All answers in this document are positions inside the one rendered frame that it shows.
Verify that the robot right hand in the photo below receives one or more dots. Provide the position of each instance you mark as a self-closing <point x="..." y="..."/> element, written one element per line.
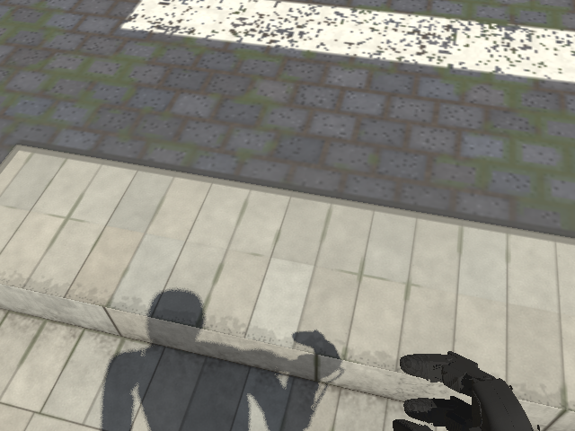
<point x="494" y="405"/>

